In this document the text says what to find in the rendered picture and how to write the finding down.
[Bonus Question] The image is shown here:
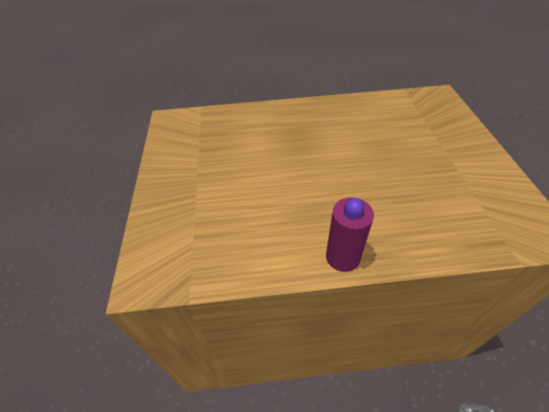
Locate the bottle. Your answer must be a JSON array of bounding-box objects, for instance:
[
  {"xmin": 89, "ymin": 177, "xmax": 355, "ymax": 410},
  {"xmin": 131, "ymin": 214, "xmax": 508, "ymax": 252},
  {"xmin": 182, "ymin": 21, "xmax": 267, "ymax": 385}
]
[{"xmin": 326, "ymin": 197, "xmax": 374, "ymax": 272}]

